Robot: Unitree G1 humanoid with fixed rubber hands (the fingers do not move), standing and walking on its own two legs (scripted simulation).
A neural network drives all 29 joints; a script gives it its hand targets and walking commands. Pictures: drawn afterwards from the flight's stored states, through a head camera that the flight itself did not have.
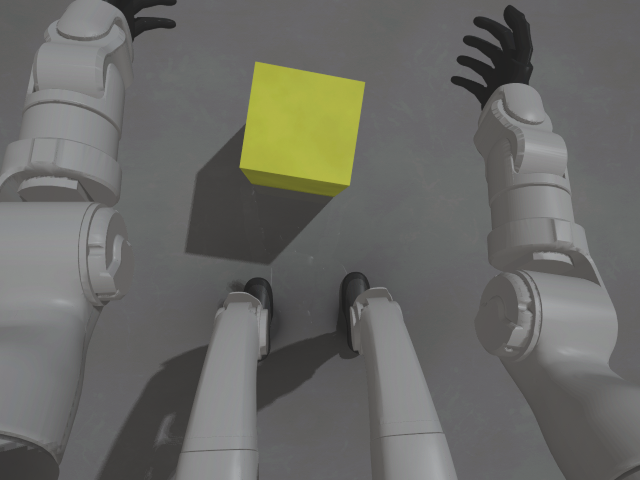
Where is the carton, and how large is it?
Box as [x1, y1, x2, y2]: [239, 62, 364, 196]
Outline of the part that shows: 255,62 239,167 251,183 334,196 349,185 364,82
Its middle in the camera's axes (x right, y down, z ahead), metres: -0.04 -0.21 +0.85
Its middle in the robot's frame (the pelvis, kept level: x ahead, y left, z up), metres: +0.55 -0.01 -0.53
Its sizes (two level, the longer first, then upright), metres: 0.210 0.200 0.250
